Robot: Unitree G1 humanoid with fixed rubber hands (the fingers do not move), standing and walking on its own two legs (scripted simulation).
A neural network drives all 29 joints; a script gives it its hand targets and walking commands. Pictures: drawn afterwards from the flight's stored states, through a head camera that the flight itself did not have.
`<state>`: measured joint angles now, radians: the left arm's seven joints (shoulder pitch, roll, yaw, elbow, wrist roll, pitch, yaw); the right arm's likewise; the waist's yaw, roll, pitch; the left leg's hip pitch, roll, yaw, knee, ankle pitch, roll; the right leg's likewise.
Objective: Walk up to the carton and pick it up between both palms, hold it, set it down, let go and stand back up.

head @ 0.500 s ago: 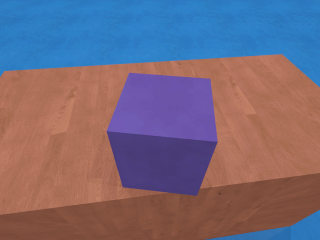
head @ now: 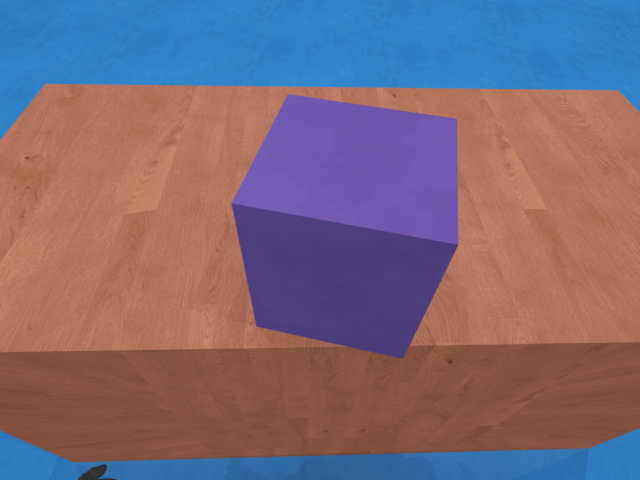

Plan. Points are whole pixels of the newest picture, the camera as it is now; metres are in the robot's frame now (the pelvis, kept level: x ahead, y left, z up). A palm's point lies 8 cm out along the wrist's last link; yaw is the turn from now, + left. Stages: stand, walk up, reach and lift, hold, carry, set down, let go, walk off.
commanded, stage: walk up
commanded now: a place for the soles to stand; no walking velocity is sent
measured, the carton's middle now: (347, 231) +0.42 -0.03 +0.08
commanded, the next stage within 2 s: reach and lift in 1.06 s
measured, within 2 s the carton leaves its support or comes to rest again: neither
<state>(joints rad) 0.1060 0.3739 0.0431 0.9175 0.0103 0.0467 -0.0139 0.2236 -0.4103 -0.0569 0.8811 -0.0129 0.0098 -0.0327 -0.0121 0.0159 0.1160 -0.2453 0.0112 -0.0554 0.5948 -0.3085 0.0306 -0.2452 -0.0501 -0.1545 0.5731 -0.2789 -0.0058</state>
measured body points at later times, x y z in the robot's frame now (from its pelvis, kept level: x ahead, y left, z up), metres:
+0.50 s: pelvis -0.01 -0.02 +0.01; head +0.00 -0.02 +0.46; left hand +0.07 +0.29 -0.10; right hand +0.10 -0.33 -0.10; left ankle +0.01 +0.12 -0.73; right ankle +0.01 -0.13 -0.73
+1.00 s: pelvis -0.01 -0.01 +0.02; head +0.00 +0.00 +0.46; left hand +0.03 +0.31 -0.11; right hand +0.12 -0.31 -0.10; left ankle +0.01 +0.13 -0.73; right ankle +0.01 -0.13 -0.73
